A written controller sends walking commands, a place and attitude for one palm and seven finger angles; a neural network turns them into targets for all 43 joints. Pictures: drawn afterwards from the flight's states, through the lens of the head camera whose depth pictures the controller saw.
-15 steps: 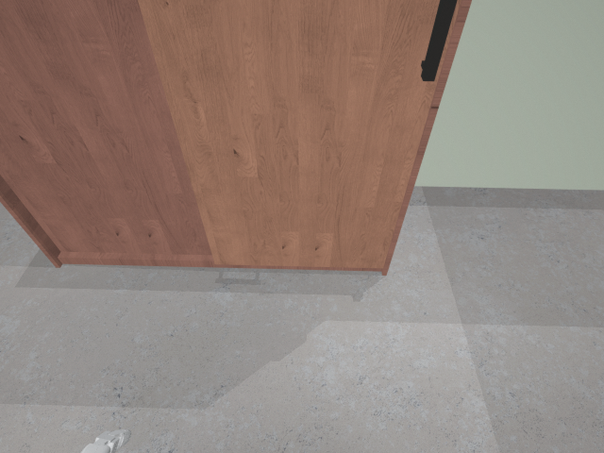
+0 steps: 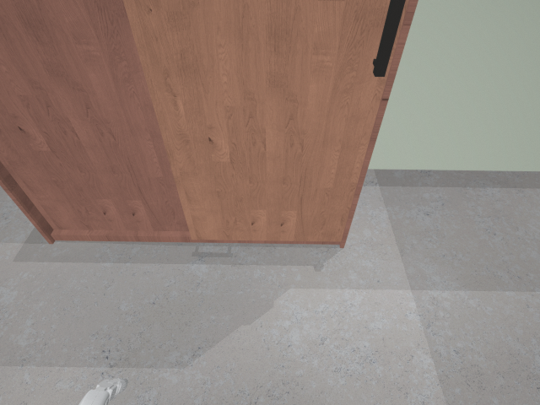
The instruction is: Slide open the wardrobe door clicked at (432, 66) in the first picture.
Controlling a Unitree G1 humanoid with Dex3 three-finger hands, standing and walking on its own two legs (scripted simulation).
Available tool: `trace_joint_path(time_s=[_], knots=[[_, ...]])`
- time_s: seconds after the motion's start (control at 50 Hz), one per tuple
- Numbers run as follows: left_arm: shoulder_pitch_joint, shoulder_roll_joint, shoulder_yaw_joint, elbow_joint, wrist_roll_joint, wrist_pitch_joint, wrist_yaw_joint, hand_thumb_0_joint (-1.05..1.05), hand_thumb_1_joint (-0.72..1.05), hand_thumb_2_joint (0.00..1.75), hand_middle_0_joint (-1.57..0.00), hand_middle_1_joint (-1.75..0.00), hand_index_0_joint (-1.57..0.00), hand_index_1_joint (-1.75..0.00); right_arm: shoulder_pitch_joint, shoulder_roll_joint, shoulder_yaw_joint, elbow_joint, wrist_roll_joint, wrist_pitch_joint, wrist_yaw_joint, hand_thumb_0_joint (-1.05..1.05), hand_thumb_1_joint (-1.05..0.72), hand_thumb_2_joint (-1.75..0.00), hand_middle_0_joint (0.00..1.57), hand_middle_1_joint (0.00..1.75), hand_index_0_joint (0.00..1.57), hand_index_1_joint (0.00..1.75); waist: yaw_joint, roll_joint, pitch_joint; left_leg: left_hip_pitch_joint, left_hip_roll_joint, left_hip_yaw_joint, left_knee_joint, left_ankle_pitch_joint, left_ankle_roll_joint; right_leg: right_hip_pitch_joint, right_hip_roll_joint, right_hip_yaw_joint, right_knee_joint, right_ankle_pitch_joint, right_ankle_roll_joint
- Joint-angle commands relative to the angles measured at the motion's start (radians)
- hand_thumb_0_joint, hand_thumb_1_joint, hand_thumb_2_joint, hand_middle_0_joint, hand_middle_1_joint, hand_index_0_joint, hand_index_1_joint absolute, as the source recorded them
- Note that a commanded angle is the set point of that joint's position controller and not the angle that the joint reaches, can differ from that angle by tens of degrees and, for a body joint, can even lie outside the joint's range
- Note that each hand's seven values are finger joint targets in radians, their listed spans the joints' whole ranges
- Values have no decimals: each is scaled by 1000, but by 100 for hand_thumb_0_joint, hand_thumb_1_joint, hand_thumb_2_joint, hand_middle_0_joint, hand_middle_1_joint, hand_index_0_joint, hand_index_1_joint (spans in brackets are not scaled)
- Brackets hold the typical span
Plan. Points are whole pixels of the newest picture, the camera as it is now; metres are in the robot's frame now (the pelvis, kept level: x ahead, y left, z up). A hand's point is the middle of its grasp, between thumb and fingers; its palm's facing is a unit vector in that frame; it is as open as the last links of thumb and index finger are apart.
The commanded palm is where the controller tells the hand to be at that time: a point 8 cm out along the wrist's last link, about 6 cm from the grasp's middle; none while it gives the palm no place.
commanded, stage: stand and wait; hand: right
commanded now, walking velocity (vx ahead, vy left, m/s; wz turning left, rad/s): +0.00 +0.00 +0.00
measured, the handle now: (392, 6) +0.89 -0.24 +0.24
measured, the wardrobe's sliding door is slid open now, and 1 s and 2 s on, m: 0.00 0.00 0.00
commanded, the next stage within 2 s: look at it before walking up in 0.52 s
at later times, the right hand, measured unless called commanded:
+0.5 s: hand out of the picture +0.06 -0.23 -0.15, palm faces -0.03 +0.94 -0.33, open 7.4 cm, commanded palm none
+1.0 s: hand out of the picture +0.06 -0.23 -0.15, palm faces -0.04 +0.94 -0.33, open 7.4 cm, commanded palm none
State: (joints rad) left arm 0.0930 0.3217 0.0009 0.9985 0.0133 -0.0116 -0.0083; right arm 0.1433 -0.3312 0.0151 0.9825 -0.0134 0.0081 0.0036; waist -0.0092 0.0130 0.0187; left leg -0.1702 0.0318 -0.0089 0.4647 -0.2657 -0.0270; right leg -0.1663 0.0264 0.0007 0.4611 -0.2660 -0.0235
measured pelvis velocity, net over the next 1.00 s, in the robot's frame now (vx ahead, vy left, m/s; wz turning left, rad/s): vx -0.02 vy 0.02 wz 0.01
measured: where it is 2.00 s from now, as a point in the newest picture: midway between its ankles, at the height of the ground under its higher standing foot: outside the picture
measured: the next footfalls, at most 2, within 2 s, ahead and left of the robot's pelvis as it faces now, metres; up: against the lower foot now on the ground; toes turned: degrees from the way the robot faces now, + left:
none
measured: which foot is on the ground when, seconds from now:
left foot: down 0.00-1.00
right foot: down 0.00-1.00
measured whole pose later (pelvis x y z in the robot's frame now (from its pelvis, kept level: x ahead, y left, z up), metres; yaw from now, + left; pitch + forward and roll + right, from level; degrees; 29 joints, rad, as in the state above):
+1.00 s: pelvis -0.02 +0.02 +0.01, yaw +0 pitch -2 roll +0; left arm 0.14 0.34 0.00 1.12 0.01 -0.01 -0.01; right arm 0.15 -0.34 0.01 1.08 -0.01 0.00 0.00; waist 0.00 0.00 0.03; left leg -0.15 0.00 0.00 0.38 -0.19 0.00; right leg -0.14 0.00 0.01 0.37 -0.19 0.01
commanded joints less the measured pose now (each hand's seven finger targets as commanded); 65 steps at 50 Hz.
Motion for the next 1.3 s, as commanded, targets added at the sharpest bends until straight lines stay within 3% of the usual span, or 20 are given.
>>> trace_joint_path(time_s=[0.0,0.34,0.62,0.88,1.24,1.28], knots=[[-50,211,50,-61,-1,-23,21,0,90,90,-20,-30,-20,-30,-44,-206,-53,-61,0,-28,-19,0,-90,-90,20,30,20,30,10,-15,-65,13,81,-68,-69,191,51,11,-127,94,-91,225,-20],[-22,219,42,19,-5,-23,21,0,90,90,-20,-30,-20,-30,-33,-212,-50,10,4,-36,-19,0,-90,-90,20,30,20,30,9,-7,-60,34,91,-90,-120,189,57,21,-136,96,-126,190,-8],[-14,217,40,41,-4,-21,19,0,90,90,-20,-30,-20,-30,-46,-213,-50,20,2,-35,-17,0,-90,-90,20,30,20,30,9,0,-16,0,86,-106,-162,87,56,4,-135,103,-155,121,-3],[-5,218,40,45,-6,-24,20,0,90,90,-20,-30,-20,-30,-38,-210,-50,25,2,-37,-17,0,-90,-90,20,30,20,30,10,-4,-54,23,84,-99,-154,155,56,29,-143,101,-148,174,-1],[-9,219,37,52,-6,-25,22,0,90,90,-20,-30,-20,-30,-32,-208,-49,34,2,-36,-17,0,-90,-90,20,30,20,30,8,-25,-45,29,84,-97,-161,159,54,34,-144,103,-164,177,0],[47,120,13,70,-1,-10,16,0,90,90,-20,-30,-20,-30,25,-119,-32,58,1,-23,-21,0,-90,-90,20,30,20,30,4,-9,-68,44,87,-94,-159,46,43,23,-127,81,-132,94,11]])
